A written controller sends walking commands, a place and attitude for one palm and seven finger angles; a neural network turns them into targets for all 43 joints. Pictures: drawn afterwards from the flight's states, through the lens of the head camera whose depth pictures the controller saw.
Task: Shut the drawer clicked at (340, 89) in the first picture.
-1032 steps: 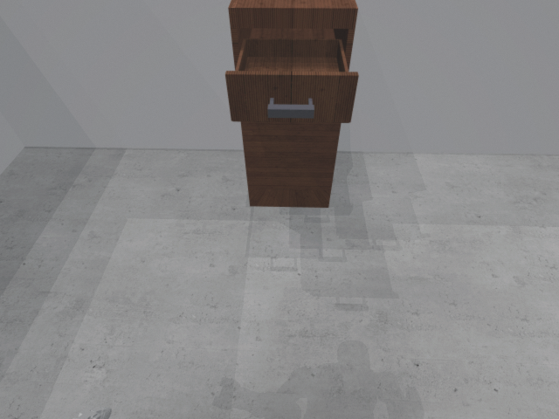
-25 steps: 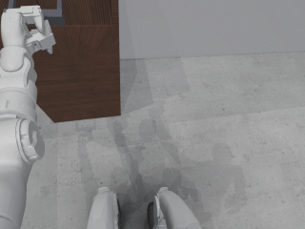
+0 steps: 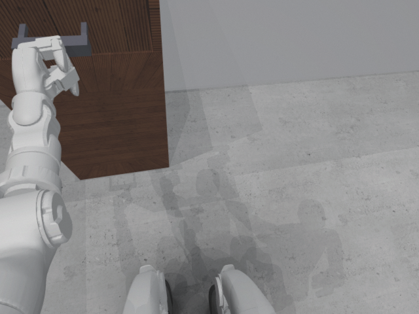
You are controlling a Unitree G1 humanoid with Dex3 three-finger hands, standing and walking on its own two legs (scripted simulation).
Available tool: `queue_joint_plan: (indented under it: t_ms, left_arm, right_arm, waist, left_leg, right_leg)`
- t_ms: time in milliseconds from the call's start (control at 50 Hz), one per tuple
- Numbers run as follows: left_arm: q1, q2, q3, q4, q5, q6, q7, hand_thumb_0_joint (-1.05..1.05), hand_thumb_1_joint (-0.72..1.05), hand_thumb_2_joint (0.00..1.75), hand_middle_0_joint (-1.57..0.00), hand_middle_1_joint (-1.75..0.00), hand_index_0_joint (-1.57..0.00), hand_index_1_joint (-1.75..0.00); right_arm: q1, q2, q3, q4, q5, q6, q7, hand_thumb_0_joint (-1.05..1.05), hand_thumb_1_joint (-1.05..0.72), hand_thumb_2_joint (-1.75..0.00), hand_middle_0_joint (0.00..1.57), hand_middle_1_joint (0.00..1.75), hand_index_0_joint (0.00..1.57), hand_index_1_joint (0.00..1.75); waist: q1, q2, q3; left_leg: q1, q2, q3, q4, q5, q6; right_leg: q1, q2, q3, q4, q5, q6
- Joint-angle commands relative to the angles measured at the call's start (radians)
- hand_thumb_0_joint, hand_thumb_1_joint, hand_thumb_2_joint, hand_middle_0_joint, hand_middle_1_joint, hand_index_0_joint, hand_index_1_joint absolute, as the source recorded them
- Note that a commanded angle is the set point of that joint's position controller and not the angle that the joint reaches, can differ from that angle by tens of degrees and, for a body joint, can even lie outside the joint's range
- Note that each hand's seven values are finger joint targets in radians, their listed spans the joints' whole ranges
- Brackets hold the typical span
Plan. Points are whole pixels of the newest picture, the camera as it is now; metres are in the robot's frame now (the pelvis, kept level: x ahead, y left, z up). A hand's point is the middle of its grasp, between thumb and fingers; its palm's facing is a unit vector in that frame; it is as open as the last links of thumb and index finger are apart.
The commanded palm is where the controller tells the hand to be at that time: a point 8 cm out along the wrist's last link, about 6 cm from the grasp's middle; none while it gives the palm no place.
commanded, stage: pull the fist back off the drawer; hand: left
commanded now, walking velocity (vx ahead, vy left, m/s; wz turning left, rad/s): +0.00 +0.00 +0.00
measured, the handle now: (54, 38) +0.62 +0.23 +0.08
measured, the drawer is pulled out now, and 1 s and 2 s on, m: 0.00 0.00 0.00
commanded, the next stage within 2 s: draw the hand back to the body in 0.12 s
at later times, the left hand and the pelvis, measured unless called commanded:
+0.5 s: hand (51, 97) +0.46 +0.20 +0.11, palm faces +0.11 -0.99 -0.04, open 3.3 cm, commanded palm +0.41 +0.25 +0.13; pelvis +0.05 +0.00 +0.04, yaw +1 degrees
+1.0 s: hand out of the picture +0.31 +0.22 +0.18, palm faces +0.32 -0.91 -0.27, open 3.3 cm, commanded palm +0.26 +0.26 +0.20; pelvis +0.04 -0.02 +0.08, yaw +3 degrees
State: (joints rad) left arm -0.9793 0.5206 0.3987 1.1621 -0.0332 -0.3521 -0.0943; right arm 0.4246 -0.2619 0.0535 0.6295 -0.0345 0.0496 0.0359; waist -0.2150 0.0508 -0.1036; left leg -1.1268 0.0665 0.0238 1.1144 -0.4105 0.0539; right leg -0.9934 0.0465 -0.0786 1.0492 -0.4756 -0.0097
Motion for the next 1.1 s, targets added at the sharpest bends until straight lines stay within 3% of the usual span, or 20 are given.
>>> queue_joint_plan:
  t_ms: [0, 40, 60, 140, 200, 260, 280, 360, 440, 500, 540, 580, 640, 700, 720, 760, 780, 840, 920, 1080]
  left_arm:
    - [-0.320, 0.149, -0.015, -0.283, -0.039, -0.082, -0.008, 0.00, 0.90, 0.90, -1.40, -1.60, -1.40, -1.60]
    - [-0.333, 0.159, 0.001, -0.276, -0.047, -0.088, -0.002, 0.00, 0.90, 0.90, -1.40, -1.60, -1.40, -1.60]
    - [-0.340, 0.183, 0.019, -0.293, -0.049, -0.096, 0.001, 0.00, 0.90, 0.90, -1.40, -1.60, -1.40, -1.60]
    - [-0.349, 0.147, -0.012, -0.316, -0.044, -0.128, -0.002, 0.00, 0.90, 0.90, -1.40, -1.60, -1.40, -1.60]
    - [-0.287, 0.127, -0.017, -0.326, -0.052, -0.138, -0.015, 0.00, 0.90, 0.90, -1.40, -1.60, -1.40, -1.60]
    - [-0.079, 0.117, -0.006, -0.481, -0.087, -0.108, -0.036, 0.00, 0.90, 0.90, -1.40, -1.60, -1.40, -1.60]
    - [-0.024, 0.109, -0.008, -0.536, -0.103, -0.089, -0.040, 0.00, 0.90, 0.90, -1.40, -1.60, -1.40, -1.60]
    - [0.163, 0.064, -0.038, -0.685, -0.151, -0.010, -0.047, 0.00, 0.90, 0.90, -1.40, -1.60, -1.40, -1.60]
    - [0.280, 0.007, -0.080, -0.901, -0.183, -0.002, -0.032, 0.00, 0.90, 0.90, -1.40, -1.60, -1.40, -1.60]
    - [0.388, -0.030, -0.101, -0.933, -0.197, 0.019, -0.034, 0.00, 0.90, 0.90, -1.40, -1.60, -1.40, -1.60]
    - [0.420, -0.055, -0.134, -0.990, -0.201, 0.036, -0.045, 0.00, 0.90, 0.90, -1.40, -1.60, -1.40, -1.60]
    - [0.483, -0.079, -0.150, -1.019, -0.211, 0.064, -0.057, 0.00, 0.90, 0.90, -1.40, -1.60, -1.40, -1.60]
    - [0.533, -0.058, -0.130, -1.041, -0.227, 0.103, -0.070, 0.00, 0.90, 0.90, -1.40, -1.60, -1.40, -1.60]
    - [0.551, -0.051, -0.122, -1.119, -0.234, 0.120, -0.076, 0.00, 0.90, 0.90, -1.40, -1.60, -1.40, -1.60]
    - [0.590, 0.028, -0.151, -1.183, -0.112, 0.142, 0.025, 0.00, 0.90, 0.90, -1.40, -1.60, -1.40, -1.60]
    - [0.669, -0.049, -0.202, -1.218, -0.092, 0.184, 0.108, 0.00, 0.90, 0.90, -1.40, -1.60, -1.40, -1.60]
    - [0.685, -0.039, -0.194, -1.234, -0.082, 0.198, 0.135, 0.00, 0.90, 0.90, -1.40, -1.60, -1.40, -1.60]
    - [0.737, -0.001, -0.154, -1.247, -0.071, 0.226, 0.176, 0.00, 0.90, 0.90, -1.40, -1.60, -1.40, -1.60]
    - [0.795, -0.021, -0.157, -1.346, -0.060, 0.233, 0.197, 0.00, 0.90, 0.90, -1.40, -1.60, -1.40, -1.60]
    - [1.051, -0.039, -0.133, -1.526, -0.059, 0.226, 0.201, 0.00, 0.90, 0.90, -1.40, -1.60, -1.40, -1.60]
  right_arm:
    - [0.150, -0.194, -0.086, -0.058, 0.008, 0.000, -0.008, 0.00, -0.90, -0.90, 0.20, 0.30, 0.20, 0.30]
    - [0.149, -0.194, -0.091, -0.041, 0.009, 0.006, -0.012, 0.00, -0.90, -0.90, 0.20, 0.30, 0.20, 0.30]
    - [0.149, -0.195, -0.091, -0.039, 0.010, 0.008, -0.014, 0.00, -0.90, -0.90, 0.20, 0.30, 0.20, 0.30]
    - [0.137, -0.183, -0.094, -0.028, 0.010, 0.013, -0.014, 0.00, -0.90, -0.90, 0.20, 0.30, 0.20, 0.30]
    - [0.129, -0.177, -0.099, -0.029, 0.012, 0.021, -0.011, 0.00, -0.90, -0.90, 0.20, 0.30, 0.20, 0.30]
    - [0.100, -0.172, -0.106, -0.083, 0.031, 0.032, -0.004, 0.00, -0.90, -0.90, 0.20, 0.30, 0.20, 0.30]
    - [0.088, -0.167, -0.107, -0.096, 0.038, 0.034, -0.004, 0.00, -0.90, -0.90, 0.20, 0.30, 0.20, 0.30]
    - [0.033, -0.154, -0.102, -0.137, 0.067, 0.027, -0.017, 0.00, -0.90, -0.90, 0.20, 0.30, 0.20, 0.30]
    - [-0.018, -0.143, -0.103, -0.156, 0.078, -0.010, -0.032, 0.00, -0.90, -0.90, 0.20, 0.30, 0.20, 0.30]
    - [-0.053, -0.140, -0.101, -0.151, 0.082, -0.033, -0.039, 0.00, -0.90, -0.90, 0.20, 0.30, 0.20, 0.30]
    - [-0.085, -0.137, -0.097, -0.162, 0.087, -0.048, -0.045, 0.00, -0.90, -0.90, 0.20, 0.30, 0.20, 0.30]
    - [-0.112, -0.134, -0.095, -0.167, 0.089, -0.061, -0.050, 0.00, -0.90, -0.90, 0.20, 0.30, 0.20, 0.30]
    - [-0.161, -0.138, -0.085, -0.184, 0.093, -0.074, -0.062, 0.00, -0.90, -0.90, 0.20, 0.30, 0.20, 0.30]
    - [-0.208, -0.132, -0.076, -0.205, 0.096, -0.094, -0.074, 0.00, -0.90, -0.90, 0.20, 0.30, 0.20, 0.30]
    - [-0.271, -0.114, -0.076, -0.219, 0.092, -0.076, -0.088, 0.00, -0.90, -0.90, 0.20, 0.30, 0.20, 0.30]
    - [-0.294, -0.104, -0.063, -0.226, 0.089, -0.070, -0.102, 0.00, -0.90, -0.90, 0.20, 0.30, 0.20, 0.30]
    - [-0.303, -0.104, -0.060, -0.223, 0.089, -0.066, -0.108, 0.00, -0.90, -0.90, 0.20, 0.30, 0.20, 0.30]
    - [-0.332, -0.108, -0.053, -0.212, 0.084, -0.057, -0.121, 0.00, -0.90, -0.90, 0.20, 0.30, 0.20, 0.30]
    - [-0.363, -0.094, -0.044, -0.208, 0.077, -0.071, -0.121, 0.00, -0.90, -0.90, 0.20, 0.30, 0.20, 0.30]
    - [-0.385, -0.090, -0.048, -0.197, 0.061, -0.108, -0.109, 0.00, -0.90, -0.90, 0.20, 0.30, 0.20, 0.30]
  waist:
    - [0.033, 0.117, -0.508]
    - [0.019, 0.076, -0.472]
    - [0.027, 0.094, -0.481]
    - [0.021, 0.110, -0.469]
    - [0.039, 0.117, -0.520]
    - [0.105, 0.160, -0.623]
    - [0.111, 0.129, -0.623]
    - [0.121, 0.037, -0.511]
    - [0.130, 0.080, -0.459]
    - [0.133, 0.034, -0.381]
    - [0.135, 0.069, -0.345]
    - [0.143, 0.046, -0.330]
    - [0.154, 0.000, -0.254]
    - [0.172, -0.001, -0.254]
    - [0.218, 0.018, -0.252]
    - [0.204, 0.010, -0.168]
    - [0.204, -0.008, -0.148]
    - [0.214, -0.081, -0.093]
    - [0.223, 0.014, -0.060]
    - [0.246, -0.011, -0.015]
  left_leg:
    - [0.620, -0.012, -0.117, -0.149, 0.269, -0.026]
    - [0.594, -0.015, -0.106, -0.138, 0.284, -0.019]
    - [0.597, -0.016, -0.103, -0.139, 0.308, -0.020]
    - [0.632, -0.019, -0.100, -0.128, 0.368, -0.021]
    - [0.678, -0.019, -0.099, -0.120, 0.466, -0.028]
    - [0.784, -0.024, -0.087, -0.150, 0.620, -0.030]
    - [0.787, -0.025, -0.080, -0.162, 0.628, -0.027]
    - [0.732, -0.032, -0.049, -0.220, 0.591, -0.015]
    - [0.815, -0.030, -0.047, -0.268, 0.616, -0.017]
    - [0.821, -0.029, -0.051, -0.310, 0.571, -0.019]
    - [0.842, -0.033, -0.050, -0.328, 0.558, -0.018]
    - [0.868, -0.034, -0.055, -0.348, 0.543, -0.019]
    - [0.828, -0.045, -0.050, -0.387, 0.426, -0.016]
    - [0.850, -0.051, -0.053, -0.421, 0.375, -0.016]
    - [0.922, -0.054, -0.041, -0.476, 0.345, -0.019]
    - [0.924, -0.052, -0.038, -0.531, 0.286, -0.017]
    - [0.938, -0.050, -0.038, -0.550, 0.284, -0.016]
    - [0.952, -0.051, -0.031, -0.610, 0.255, -0.010]
    - [1.036, -0.054, -0.024, -0.666, 0.274, -0.012]
    - [1.107, -0.049, -0.018, -0.726, 0.355, -0.014]
  right_leg:
    - [0.074, 0.029, 0.020, -0.164, 0.185, -0.019]
    - [0.091, 0.028, 0.028, -0.169, 0.217, -0.014]
    - [0.106, 0.026, 0.032, -0.165, 0.241, -0.014]
    - [0.103, 0.024, 0.036, -0.157, 0.297, -0.016]
    - [0.134, 0.022, 0.034, -0.144, 0.372, -0.017]
    - [0.255, 0.023, 0.037, -0.165, 0.488, -0.020]
    - [0.304, 0.024, 0.037, -0.181, 0.526, -0.016]
    - [0.432, 0.016, 0.044, -0.236, 0.620, -0.003]
    - [0.463, 0.014, 0.040, -0.276, 0.605, -0.004]
    - [0.478, 0.011, 0.032, -0.310, 0.564, -0.001]
    - [0.487, 0.005, 0.032, -0.327, 0.549, -0.004]
    - [0.500, 0.001, 0.027, -0.347, 0.537, -0.002]
    - [0.531, -0.004, 0.026, -0.378, 0.491, -0.005]
    - [0.567, -0.009, 0.029, -0.401, 0.451, -0.008]
    - [0.594, -0.036, 0.074, -0.474, 0.412, -0.023]
    - [0.634, -0.040, 0.074, -0.521, 0.374, -0.019]
    - [0.654, -0.040, 0.073, -0.541, 0.377, -0.019]
    - [0.715, -0.040, 0.079, -0.607, 0.353, -0.012]
    - [0.768, -0.046, 0.079, -0.661, 0.363, -0.017]
    - [0.846, -0.047, 0.072, -0.716, 0.425, -0.013]
